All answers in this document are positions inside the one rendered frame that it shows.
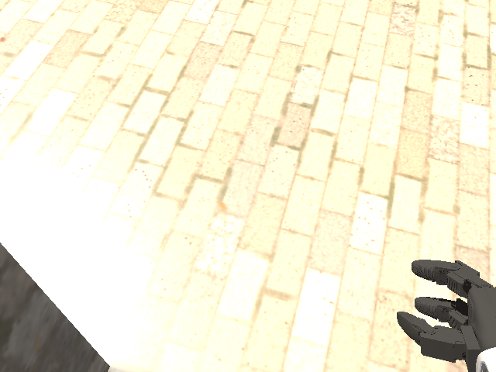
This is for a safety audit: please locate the robot right forearm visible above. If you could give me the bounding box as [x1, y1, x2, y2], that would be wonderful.
[476, 347, 496, 372]

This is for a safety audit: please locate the right robot hand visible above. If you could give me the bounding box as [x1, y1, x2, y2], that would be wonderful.
[397, 260, 496, 372]

